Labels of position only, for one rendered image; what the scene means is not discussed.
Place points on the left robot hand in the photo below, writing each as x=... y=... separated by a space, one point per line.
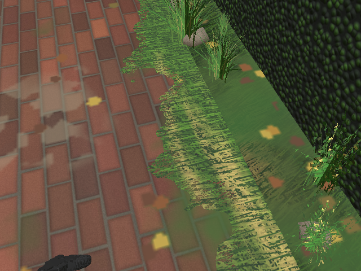
x=66 y=263

